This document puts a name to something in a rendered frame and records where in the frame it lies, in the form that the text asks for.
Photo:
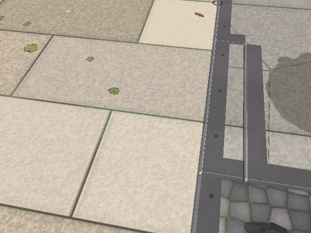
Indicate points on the robot right hand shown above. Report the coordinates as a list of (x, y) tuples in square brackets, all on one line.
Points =
[(263, 227)]

